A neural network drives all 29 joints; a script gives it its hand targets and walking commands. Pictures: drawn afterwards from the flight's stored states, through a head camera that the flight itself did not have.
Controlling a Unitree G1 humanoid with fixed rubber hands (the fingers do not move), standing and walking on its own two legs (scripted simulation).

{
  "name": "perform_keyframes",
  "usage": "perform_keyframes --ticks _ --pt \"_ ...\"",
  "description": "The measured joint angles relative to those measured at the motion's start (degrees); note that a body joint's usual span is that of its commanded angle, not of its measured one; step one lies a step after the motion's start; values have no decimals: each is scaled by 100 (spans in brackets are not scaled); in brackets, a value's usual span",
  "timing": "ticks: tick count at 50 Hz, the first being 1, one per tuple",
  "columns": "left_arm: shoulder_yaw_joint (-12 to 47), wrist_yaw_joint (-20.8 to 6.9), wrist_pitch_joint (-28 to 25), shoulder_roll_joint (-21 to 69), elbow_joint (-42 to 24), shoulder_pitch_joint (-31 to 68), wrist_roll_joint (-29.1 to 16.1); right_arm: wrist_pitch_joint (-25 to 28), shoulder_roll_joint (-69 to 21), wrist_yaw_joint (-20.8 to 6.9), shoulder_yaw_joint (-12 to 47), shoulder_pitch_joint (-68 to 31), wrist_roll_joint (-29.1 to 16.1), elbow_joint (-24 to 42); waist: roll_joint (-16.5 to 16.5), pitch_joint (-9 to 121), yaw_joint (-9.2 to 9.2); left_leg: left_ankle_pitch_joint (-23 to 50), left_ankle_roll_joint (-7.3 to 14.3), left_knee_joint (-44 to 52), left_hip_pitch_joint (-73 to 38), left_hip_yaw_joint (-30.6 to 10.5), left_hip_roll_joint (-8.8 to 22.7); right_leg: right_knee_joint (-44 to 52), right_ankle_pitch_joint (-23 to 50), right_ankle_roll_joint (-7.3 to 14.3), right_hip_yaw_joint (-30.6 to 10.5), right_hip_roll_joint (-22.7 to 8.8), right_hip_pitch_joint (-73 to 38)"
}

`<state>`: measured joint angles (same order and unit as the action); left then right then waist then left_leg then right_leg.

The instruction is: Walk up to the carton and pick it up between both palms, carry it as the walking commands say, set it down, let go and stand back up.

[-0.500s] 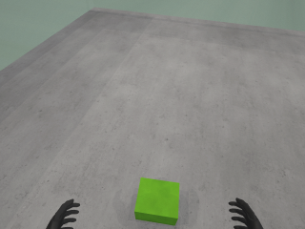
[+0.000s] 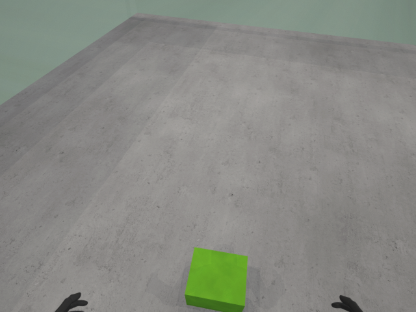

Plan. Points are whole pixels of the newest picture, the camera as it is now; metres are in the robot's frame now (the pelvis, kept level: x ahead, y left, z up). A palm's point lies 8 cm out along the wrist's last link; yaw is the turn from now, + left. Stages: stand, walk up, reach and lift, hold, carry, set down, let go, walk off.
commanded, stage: stand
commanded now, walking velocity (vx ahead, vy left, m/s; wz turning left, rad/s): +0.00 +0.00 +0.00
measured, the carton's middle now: (217, 280) +0.40 -0.04 -0.70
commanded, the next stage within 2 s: none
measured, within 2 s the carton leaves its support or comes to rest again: neither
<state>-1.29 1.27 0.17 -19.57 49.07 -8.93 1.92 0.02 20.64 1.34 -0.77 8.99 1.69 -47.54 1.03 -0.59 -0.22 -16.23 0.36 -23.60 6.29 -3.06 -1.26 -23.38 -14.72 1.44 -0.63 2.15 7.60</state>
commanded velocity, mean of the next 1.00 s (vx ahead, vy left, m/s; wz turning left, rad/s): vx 0.00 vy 0.00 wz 0.00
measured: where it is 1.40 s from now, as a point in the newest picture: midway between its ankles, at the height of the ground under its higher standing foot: outside the picture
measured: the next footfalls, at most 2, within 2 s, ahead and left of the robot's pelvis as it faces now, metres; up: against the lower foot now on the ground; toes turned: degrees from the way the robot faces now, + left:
none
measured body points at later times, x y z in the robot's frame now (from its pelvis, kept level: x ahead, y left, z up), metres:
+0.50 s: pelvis -0.01 +0.00 +0.00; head -0.02 +0.00 +0.45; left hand +0.09 +0.31 -0.11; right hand +0.10 -0.31 -0.11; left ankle -0.04 +0.12 -0.74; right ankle -0.02 -0.10 -0.74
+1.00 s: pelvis -0.02 +0.01 +0.01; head -0.03 +0.00 +0.46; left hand +0.08 +0.32 -0.11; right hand +0.08 -0.31 -0.11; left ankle -0.04 +0.12 -0.74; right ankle -0.02 -0.10 -0.74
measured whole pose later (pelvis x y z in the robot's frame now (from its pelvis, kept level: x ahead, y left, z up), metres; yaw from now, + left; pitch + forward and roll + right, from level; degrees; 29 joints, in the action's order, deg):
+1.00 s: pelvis -0.02 +0.01 +0.01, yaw +0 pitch -2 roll +0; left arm -0.5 0.5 -0.5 -21.9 59.0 -7.0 1.1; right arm 0.9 22.4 1.1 0.3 8.1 1.0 -57.2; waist 0.5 -1.3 -0.4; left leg -12.0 0.7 -19.1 4.7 -3.3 -1.7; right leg -18.9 -10.7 0.9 -0.9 1.4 5.9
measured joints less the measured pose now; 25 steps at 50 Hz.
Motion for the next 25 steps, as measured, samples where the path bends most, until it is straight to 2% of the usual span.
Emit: perform_keyframes --ticks 25 --pt "37 -51 -42 -160 710 107 -40 71 122 3 90 0 -36 -690 -28 -5 -15 307 6 359 -147 -29 -13 369 298 -20 10 -37 -166"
